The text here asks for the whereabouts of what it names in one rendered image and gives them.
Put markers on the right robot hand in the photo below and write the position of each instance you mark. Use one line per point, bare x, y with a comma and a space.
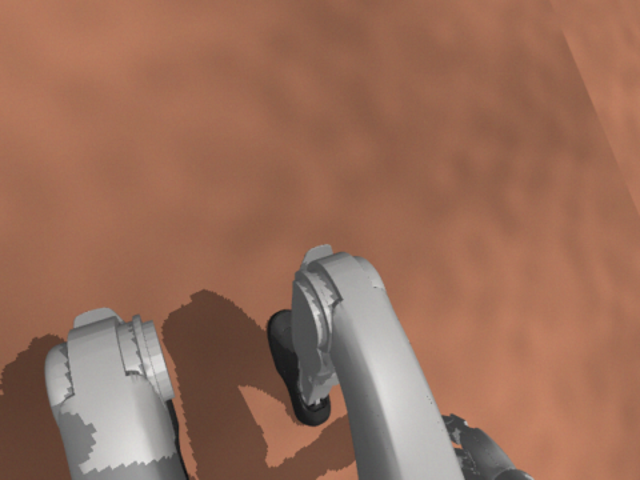
481, 458

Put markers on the right robot foot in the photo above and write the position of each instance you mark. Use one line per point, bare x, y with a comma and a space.
286, 363

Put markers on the left robot foot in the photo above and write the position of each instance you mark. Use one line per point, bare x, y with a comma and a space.
176, 430

